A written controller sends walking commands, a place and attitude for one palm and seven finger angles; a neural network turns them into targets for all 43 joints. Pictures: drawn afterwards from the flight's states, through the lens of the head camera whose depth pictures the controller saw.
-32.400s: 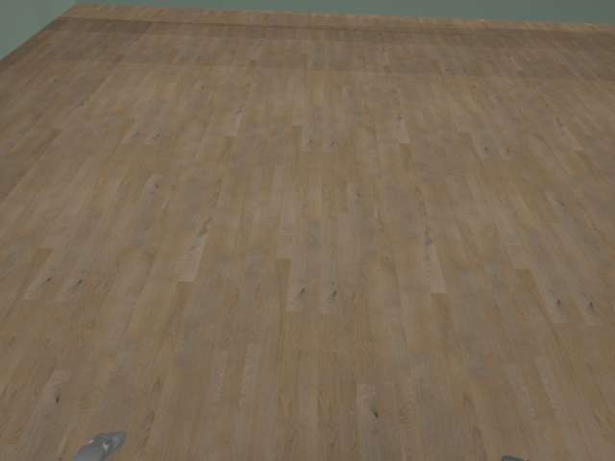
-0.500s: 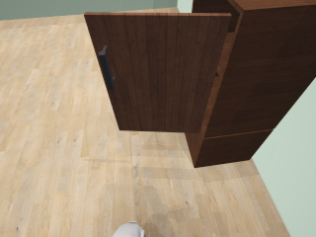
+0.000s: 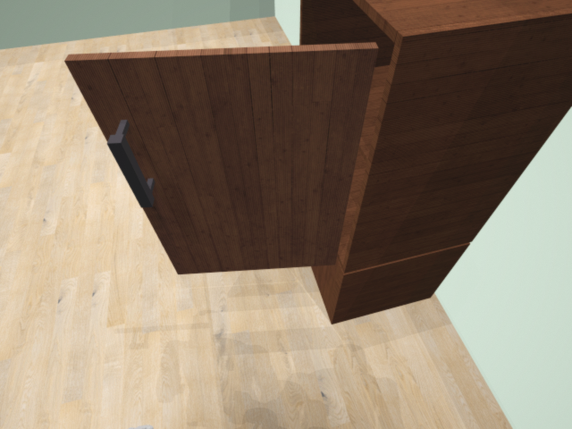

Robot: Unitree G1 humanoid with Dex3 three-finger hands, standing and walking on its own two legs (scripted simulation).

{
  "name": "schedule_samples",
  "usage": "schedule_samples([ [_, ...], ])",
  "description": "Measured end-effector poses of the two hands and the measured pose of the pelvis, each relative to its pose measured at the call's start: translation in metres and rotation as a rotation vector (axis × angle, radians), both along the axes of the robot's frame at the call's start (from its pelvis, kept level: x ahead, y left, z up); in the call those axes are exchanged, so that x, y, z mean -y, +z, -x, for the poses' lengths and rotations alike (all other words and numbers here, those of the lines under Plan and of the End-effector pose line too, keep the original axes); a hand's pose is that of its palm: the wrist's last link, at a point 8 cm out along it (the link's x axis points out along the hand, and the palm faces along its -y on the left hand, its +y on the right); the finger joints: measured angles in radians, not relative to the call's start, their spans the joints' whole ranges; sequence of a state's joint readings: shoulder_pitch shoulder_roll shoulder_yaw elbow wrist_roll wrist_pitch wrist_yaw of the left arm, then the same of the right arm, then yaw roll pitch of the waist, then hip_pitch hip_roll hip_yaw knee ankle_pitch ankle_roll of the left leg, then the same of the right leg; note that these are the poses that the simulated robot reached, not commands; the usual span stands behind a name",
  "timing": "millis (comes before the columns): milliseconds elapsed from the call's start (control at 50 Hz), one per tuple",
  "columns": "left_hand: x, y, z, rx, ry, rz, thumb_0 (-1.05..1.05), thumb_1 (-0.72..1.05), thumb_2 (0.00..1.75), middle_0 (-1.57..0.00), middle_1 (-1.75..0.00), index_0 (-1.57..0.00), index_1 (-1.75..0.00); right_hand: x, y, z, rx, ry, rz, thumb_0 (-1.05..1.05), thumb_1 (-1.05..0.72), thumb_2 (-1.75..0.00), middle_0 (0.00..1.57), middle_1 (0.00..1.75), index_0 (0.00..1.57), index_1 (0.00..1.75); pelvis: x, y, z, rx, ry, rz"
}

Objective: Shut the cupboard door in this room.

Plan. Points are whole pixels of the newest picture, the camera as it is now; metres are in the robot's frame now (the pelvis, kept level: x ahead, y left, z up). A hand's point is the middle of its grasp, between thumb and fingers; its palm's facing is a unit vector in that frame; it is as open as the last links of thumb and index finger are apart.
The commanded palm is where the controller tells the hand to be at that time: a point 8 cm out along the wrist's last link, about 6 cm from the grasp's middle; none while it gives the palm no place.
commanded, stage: come to a stop and stand still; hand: left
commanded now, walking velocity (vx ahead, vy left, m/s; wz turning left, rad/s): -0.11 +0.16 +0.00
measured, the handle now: (135, 165) +0.49 +0.28 +0.07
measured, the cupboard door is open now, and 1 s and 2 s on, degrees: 79 79 79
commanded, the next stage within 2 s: look again from close up in 1.20 s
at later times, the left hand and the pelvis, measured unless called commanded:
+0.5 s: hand out of the picture -0.04 +0.23 -0.17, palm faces +0.08 -0.98 -0.21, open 7.4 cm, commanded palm none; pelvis -0.05 +0.04 +0.01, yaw +0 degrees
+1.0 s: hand out of the picture +0.02 +0.19 -0.16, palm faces +0.01 -0.98 -0.21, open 7.3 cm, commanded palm none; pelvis -0.03 +0.01 +0.01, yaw +1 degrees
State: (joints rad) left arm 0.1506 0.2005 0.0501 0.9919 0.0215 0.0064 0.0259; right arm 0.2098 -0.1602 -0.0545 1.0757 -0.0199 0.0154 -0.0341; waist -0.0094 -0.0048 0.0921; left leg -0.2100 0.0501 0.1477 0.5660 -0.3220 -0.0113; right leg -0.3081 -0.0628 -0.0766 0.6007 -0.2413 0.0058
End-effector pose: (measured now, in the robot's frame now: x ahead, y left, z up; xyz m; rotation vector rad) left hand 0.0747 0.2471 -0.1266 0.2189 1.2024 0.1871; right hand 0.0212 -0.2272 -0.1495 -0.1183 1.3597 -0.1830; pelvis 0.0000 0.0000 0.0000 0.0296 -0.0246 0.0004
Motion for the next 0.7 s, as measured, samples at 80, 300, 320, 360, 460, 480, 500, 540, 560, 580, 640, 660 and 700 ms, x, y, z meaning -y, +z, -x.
schedule_samples([
  [80,0.015,0.007,-0.001,-0.007,-0.020,-0.010,0.00,0.91,0.90,-0.20,-0.30,-0.20,-0.30,0.012,-0.006,0.007,-0.038,-0.020,-0.018,0.00,-0.92,-0.89,0.20,0.30,0.20,0.30,0.008,0.002,0.004,-0.003,0.017,0.003],
  [300,0.015,0.012,0.049,-0.035,0.049,0.016,0.00,0.90,0.90,-0.21,-0.30,-0.20,-0.30,0.015,0.007,0.013,-0.036,0.053,-0.007,0.01,-0.91,-0.89,0.20,0.30,0.20,0.30,0.002,0.012,0.029,-0.023,0.023,-0.008],
  [320,0.011,0.010,0.057,-0.041,0.055,0.019,0.00,0.90,0.90,-0.21,-0.30,-0.20,-0.30,0.013,0.010,0.012,-0.024,0.059,-0.001,0.01,-0.91,-0.89,0.20,0.30,0.20,0.30,-0.001,0.012,0.032,-0.023,0.021,-0.008],
  [360,0.002,0.006,0.073,-0.059,0.066,0.027,0.00,0.90,0.90,-0.21,-0.30,-0.20,-0.30,0.007,0.014,0.010,0.006,0.071,0.013,0.01,-0.91,-0.89,0.20,0.30,0.20,0.30,-0.008,0.011,0.039,-0.023,0.018,-0.002],
  [460,-0.026,-0.014,0.111,-0.125,0.090,0.059,0.01,0.90,0.90,-0.21,-0.30,-0.20,-0.30,-0.017,0.022,0.020,0.084,0.073,0.056,0.00,-0.91,-0.89,0.20,0.30,0.20,0.30,-0.031,0.004,0.052,-0.013,0.006,0.030],
  [480,-0.030,-0.015,0.117,-0.141,0.092,0.064,0.01,0.90,0.90,-0.21,-0.30,-0.20,-0.30,-0.023,0.026,0.025,0.084,0.069,0.057,0.00,-0.91,-0.89,0.20,0.30,0.20,0.30,-0.035,0.006,0.053,-0.009,0.004,0.030],
  [500,-0.033,-0.015,0.122,-0.155,0.093,0.070,0.01,0.90,0.90,-0.21,-0.30,-0.20,-0.30,-0.029,0.029,0.031,0.080,0.066,0.057,0.00,-0.91,-0.89,0.20,0.30,0.20,0.30,-0.037,0.009,0.053,-0.007,0.005,0.034],
  [540,-0.037,-0.012,0.129,-0.172,0.094,0.084,0.01,0.91,0.90,-0.20,-0.30,-0.20,-0.30,-0.040,0.034,0.043,0.062,0.061,0.053,0.00,-0.91,-0.89,0.20,0.30,0.20,0.30,-0.041,0.014,0.052,-0.009,0.011,0.045],
  [560,-0.039,-0.011,0.132,-0.177,0.095,0.090,0.01,0.91,0.90,-0.20,-0.30,-0.20,-0.30,-0.044,0.035,0.048,0.049,0.059,0.052,0.00,-0.92,-0.89,0.20,0.30,0.20,0.30,-0.043,0.016,0.051,-0.011,0.012,0.048],
  [580,-0.039,-0.010,0.134,-0.180,0.095,0.096,0.01,0.91,0.90,-0.20,-0.30,-0.20,-0.30,-0.048,0.036,0.054,0.035,0.054,0.050,0.01,-0.92,-0.89,0.20,0.30,0.20,0.30,-0.045,0.018,0.050,-0.014,0.011,0.050],
  [640,-0.039,-0.009,0.137,-0.200,0.087,0.106,0.01,0.91,0.90,-0.20,-0.30,-0.19,-0.30,-0.056,0.037,0.069,-0.001,0.030,0.040,0.01,-0.92,-0.89,0.20,0.30,0.20,0.30,-0.046,0.019,0.047,-0.022,0.002,0.044],
  [660,-0.038,-0.009,0.137,-0.209,0.082,0.108,0.01,0.91,0.90,-0.20,-0.30,-0.19,-0.30,-0.057,0.036,0.074,-0.013,0.021,0.036,0.01,-0.92,-0.89,0.20,0.30,0.20,0.30,-0.046,0.019,0.046,-0.025,-0.001,0.041],
  [700,-0.034,-0.009,0.133,-0.225,0.067,0.108,0.01,0.91,0.90,-0.20,-0.30,-0.19,-0.30,-0.060,0.034,0.083,-0.040,0.000,0.029,0.01,-0.92,-0.89,0.21,0.30,0.20,0.30,-0.045,0.019,0.044,-0.029,-0.006,0.037],
])
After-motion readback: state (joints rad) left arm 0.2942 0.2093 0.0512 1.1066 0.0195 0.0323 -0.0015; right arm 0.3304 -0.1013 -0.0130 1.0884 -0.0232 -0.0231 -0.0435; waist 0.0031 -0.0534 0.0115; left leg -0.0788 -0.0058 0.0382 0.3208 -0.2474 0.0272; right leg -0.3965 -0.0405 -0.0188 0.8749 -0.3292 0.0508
